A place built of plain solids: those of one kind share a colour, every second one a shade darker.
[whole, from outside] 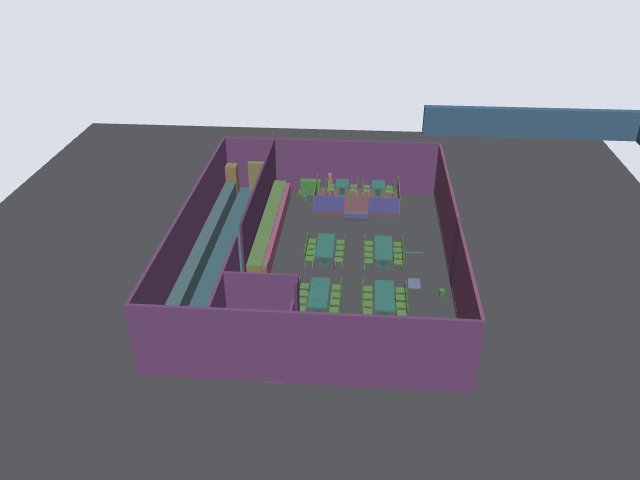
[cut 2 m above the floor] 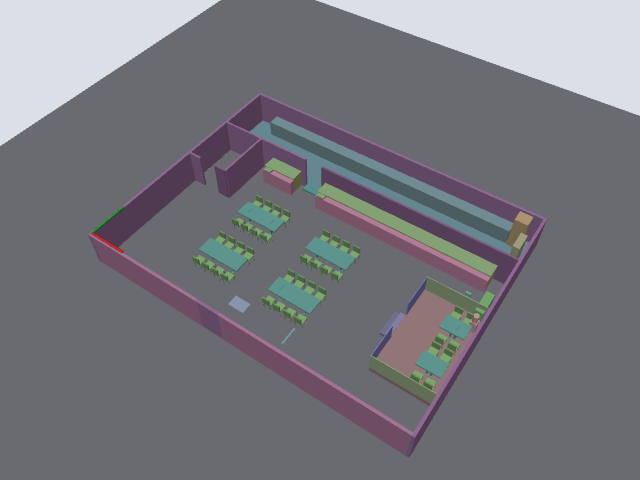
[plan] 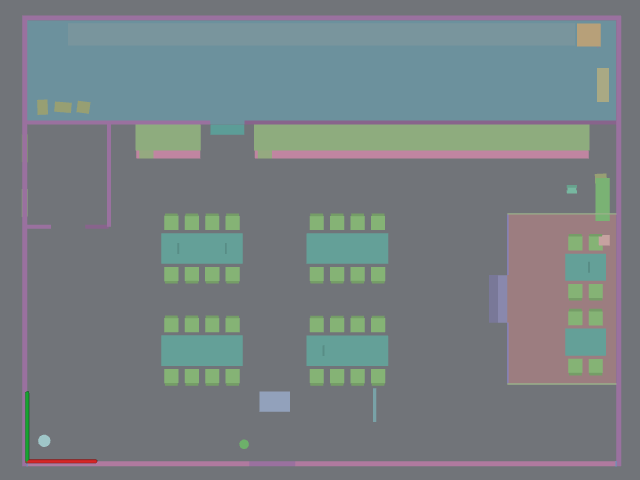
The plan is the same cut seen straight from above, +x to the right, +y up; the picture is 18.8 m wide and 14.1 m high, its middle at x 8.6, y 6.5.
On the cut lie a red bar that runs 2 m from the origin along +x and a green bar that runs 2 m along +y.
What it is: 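A works or school canteen of the 2010s to 2020s; 17.3 x 12.9 m, ceiling 3.4 m, a street door 0.95 x 2.1 m in the glazed front; tables 0.75 m, chairs 0.45 m, bar tops 1.06 m, a counter 1.0 m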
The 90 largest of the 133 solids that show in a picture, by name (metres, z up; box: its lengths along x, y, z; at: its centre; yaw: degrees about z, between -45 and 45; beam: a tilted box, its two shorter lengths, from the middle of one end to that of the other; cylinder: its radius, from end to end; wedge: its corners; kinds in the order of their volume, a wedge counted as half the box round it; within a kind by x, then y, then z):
{
 "street_hedge_1": {"box": [39.8, 0.6, 2.25], "at": [8.65, -16.3, 1.07]},
 "street_hedge_2": {"box": [0.6, 16.6, 2.25], "at": [28.25, -8.3, 1.07]},
 "wall_1": {"box": [0.15, 7.19, 3.48], "at": [-0.07, 3.44, 1.69]},
 "wall_2": {"box": [0.15, 3.3, 3.48], "at": [-0.07, 8.39, 1.69]},
 "wall_3": {"box": [0.15, 3.36, 3.48], "at": [-0.07, 11.42, 1.69]},
 "wall_4": {"box": [0.7, 0.12, 3.48], "at": [0.35, 6.89, 1.69]},
 "wall_5": {"box": [0.7, 0.12, 3.48], "at": [2.05, 6.89, 1.69]},
 "wall_6": {"box": [0.12, 3.06, 3.48], "at": [2.4, 8.42, 1.69]},
 "wall_7": {"box": [5.38, 0.12, 3.48], "at": [2.69, 9.95, 1.69]},
 "wall_8": {"box": [1.5, 0.15, 3.48], "at": [7.27, -0.07, 1.69]},
 "wall_9": {"box": [17.6, 0.15, 3.48], "at": [8.65, 13.03, 1.69]},
 "wall_10": {"box": [10.92, 0.12, 3.48], "at": [11.84, 9.95, 1.69]},
 "wall_11": {"box": [0.15, 13.25, 3.48], "at": [17.38, 6.47, 1.69]},
 "back_worktop_1": {"box": [14.9, 0.65, 0.95], "at": [8.65, 12.54, 0.55]},
 "zone_back_1": {"box": [17.3, 3.06, 0.17], "at": [8.65, 11.42, 0.04]},
 "counter_1": {"box": [1.88, 0.7, 1.05], "at": [4.14, 9.54, 0.47]},
 "counter_2": {"box": [9.82, 0.7, 1.05], "at": [11.59, 9.54, 0.47]},
 "window_wall_1": {"box": [6.67, 0.15, 3.48], "at": [3.33, -0.07, 1.69]},
 "window_wall_2": {"box": [9.43, 0.15, 3.48], "at": [12.59, -0.07, 1.69]},
 "dais_1": {"box": [3.2, 5.04, 0.35], "at": [15.7, 4.77, 0.12]},
 "tray_rail_1": {"box": [1.88, 0.3, 0.94], "at": [4.14, 9.04, 0.42]},
 "tray_rail_2": {"box": [9.82, 0.3, 0.94], "at": [11.59, 9.04, 0.42]},
 "back_fridge_1": {"box": [0.7, 0.68, 1.9], "at": [16.5, 12.52, 1.02]},
 "meeting_table_1": {"box": [2.4, 0.9, 0.07], "at": [5.13, 3.25, 0.71]},
 "meeting_table_2": {"box": [2.4, 0.9, 0.07], "at": [5.13, 6.25, 0.71]},
 "meeting_table_3": {"box": [0.06, 0.32, 0.8], "at": [8.71, 3.25, 0.35]},
 "meeting_table_4": {"box": [2.4, 0.9, 0.07], "at": [9.4, 3.25, 0.71]},
 "meeting_table_5": {"box": [2.4, 0.9, 0.07], "at": [9.4, 6.25, 0.71]},
 "meeting_table_6": {"box": [0.06, 0.32, 0.8], "at": [16.3, 5.7, 0.65]},
 "meeting_table_7": {"box": [1.2, 0.8, 0.07], "at": [16.4, 3.5, 1.01]},
 "meeting_table_8": {"box": [1.2, 0.8, 0.07], "at": [16.4, 5.7, 1.01]},
 "shelf_1": {"box": [0.35, 1.0, 1.95], "at": [16.91, 11.05, 1.04]},
 "recycling_station_1": {"box": [0.42, 1.26, 1.0], "at": [16.9, 7.69, 0.45]},
 "side_chair_1": {"box": [0.38, 0.08, 0.38], "at": [4.24, 2.26, 0.65]},
 "side_chair_2": {"box": [0.38, 0.08, 0.38], "at": [4.24, 4.24, 0.65]},
 "side_chair_3": {"box": [0.38, 0.08, 0.38], "at": [4.83, 2.26, 0.65]},
 "side_chair_4": {"box": [0.38, 0.08, 0.38], "at": [4.83, 4.24, 0.65]},
 "side_chair_5": {"box": [0.38, 0.08, 0.38], "at": [4.83, 5.26, 0.65]},
 "side_chair_6": {"box": [0.38, 0.08, 0.38], "at": [4.83, 7.24, 0.65]},
 "side_chair_7": {"box": [0.38, 0.08, 0.38], "at": [5.43, 2.26, 0.65]},
 "side_chair_8": {"box": [0.38, 0.08, 0.38], "at": [5.43, 4.24, 0.65]},
 "side_chair_9": {"box": [0.38, 0.08, 0.38], "at": [5.43, 5.26, 0.65]},
 "side_chair_10": {"box": [0.38, 0.08, 0.38], "at": [5.43, 7.24, 0.65]},
 "side_chair_11": {"box": [0.38, 0.08, 0.38], "at": [6.04, 2.26, 0.65]},
 "side_chair_12": {"box": [0.38, 0.08, 0.38], "at": [6.04, 4.24, 0.65]},
 "side_chair_13": {"box": [0.38, 0.08, 0.38], "at": [6.04, 5.26, 0.65]},
 "side_chair_14": {"box": [0.38, 0.08, 0.38], "at": [6.04, 7.24, 0.65]},
 "side_chair_15": {"box": [0.38, 0.08, 0.38], "at": [8.51, 2.26, 0.65]},
 "side_chair_16": {"box": [0.38, 0.08, 0.38], "at": [8.51, 4.24, 0.65]},
 "side_chair_17": {"box": [0.38, 0.08, 0.38], "at": [8.51, 5.26, 0.65]},
 "side_chair_18": {"box": [0.38, 0.08, 0.38], "at": [8.51, 7.24, 0.65]},
 "side_chair_19": {"box": [0.38, 0.08, 0.38], "at": [9.11, 2.26, 0.65]},
 "side_chair_20": {"box": [0.38, 0.08, 0.38], "at": [9.11, 4.24, 0.65]},
 "side_chair_21": {"box": [0.38, 0.08, 0.38], "at": [9.11, 5.26, 0.65]},
 "side_chair_22": {"box": [0.38, 0.08, 0.38], "at": [9.11, 7.24, 0.65]},
 "side_chair_23": {"box": [0.38, 0.08, 0.38], "at": [9.71, 2.26, 0.65]},
 "side_chair_24": {"box": [0.38, 0.08, 0.38], "at": [9.71, 4.24, 0.65]},
 "side_chair_25": {"box": [0.38, 0.08, 0.38], "at": [9.71, 5.26, 0.65]},
 "side_chair_26": {"box": [0.38, 0.08, 0.38], "at": [9.71, 7.24, 0.65]},
 "side_chair_27": {"box": [0.38, 0.08, 0.38], "at": [10.3, 2.26, 0.65]},
 "side_chair_28": {"box": [0.38, 0.08, 0.38], "at": [10.3, 4.24, 0.65]},
 "side_chair_29": {"box": [0.38, 0.08, 0.38], "at": [10.3, 5.26, 0.65]},
 "side_chair_30": {"box": [0.38, 0.08, 0.38], "at": [10.3, 7.24, 0.65]},
 "side_chair_31": {"box": [0.38, 0.08, 0.38], "at": [16.1, 2.56, 0.95]},
 "side_chair_32": {"box": [0.38, 0.08, 0.38], "at": [16.1, 4.44, 0.95]},
 "side_chair_33": {"box": [0.38, 0.08, 0.38], "at": [16.1, 4.76, 0.95]},
 "side_chair_34": {"box": [0.38, 0.08, 0.38], "at": [16.7, 2.56, 0.95]},
 "side_chair_35": {"box": [0.38, 0.08, 0.38], "at": [16.7, 4.44, 0.95]},
 "counter_top_1": {"box": [1.92, 0.78, 0.04], "at": [4.14, 9.52, 1.02]},
 "counter_top_2": {"box": [9.86, 0.78, 0.04], "at": [11.59, 9.52, 1.02]},
 "stallriser_1": {"box": [6.67, 0.05, 0.35], "at": [3.33, -0.02, 0.12]},
 "stallriser_2": {"box": [9.43, 0.05, 0.35], "at": [12.59, -0.02, 0.12]},
 "dais_rail_end_1": {"box": [3.2, 0.04, 1.0], "at": [15.7, 2.27, 0.75]},
 "dais_rail_end_2": {"box": [3.2, 0.04, 1.0], "at": [15.7, 7.27, 0.75]},
 "dais_steps_1": {"box": [0.27, 1.4, 0.2], "at": [13.7, 4.77, 0.05]},
 "dais_steps_2": {"box": [0.27, 1.4, 0.35], "at": [13.96, 4.77, 0.12]},
 "box_cardboard_1": {"box": [0.31, 0.44, 0.41], "at": [0.45, 10.4, 0.27], "yaw": 2.1},
 "box_cardboard_2": {"box": [0.49, 0.3, 0.4], "at": [1.05, 10.4, 0.27], "yaw": -4.5},
 "box_cardboard_3": {"box": [0.38, 0.34, 0.33], "at": [1.65, 10.4, 0.24], "yaw": -7.6},
 "box_cardboard_4": {"box": [0.35, 0.32, 0.26], "at": [16.85, 8.29, 0.08], "yaw": 2.1},
 "dais_rail_front_1": {"box": [0.04, 1.82, 1.0], "at": [14.12, 3.16, 0.75]},
 "dais_rail_front_2": {"box": [0.04, 1.82, 1.0], "at": [14.12, 6.38, 0.75]},
 "water_cooler_1": {"box": [0.33, 0.31, 1.03], "at": [16.95, 6.49, 0.47]},
 "water_cooler_2": {"cylinder": 0.14, "from": [16.95, 6.49, 0.98], "to": [16.95, 6.49, 1.4]},
 "back_step_1": {"box": [1.0, 0.3, 0.17], "at": [5.88, 9.74, 0.04]},
 "plant_pot_1": {"cylinder": 0.18, "from": [0.5, 0.6, 0.0], "to": [0.5, 0.6, 0.38]},
 "door_mat_1": {"box": [0.9, 0.6, 0.07], "at": [7.27, 1.75, -0.02]},
 "tray_stack_1": {"box": [0.42, 0.3, 0.1], "at": [3.5, 9.04, 0.94]},
 "tray_stack_2": {"box": [0.42, 0.3, 0.1], "at": [6.98, 9.04, 0.94]},
 "bin_waste_1": {"cylinder": 0.14, "from": [6.37, 0.5, 0.0], "to": [6.37, 0.5, 0.31]}
}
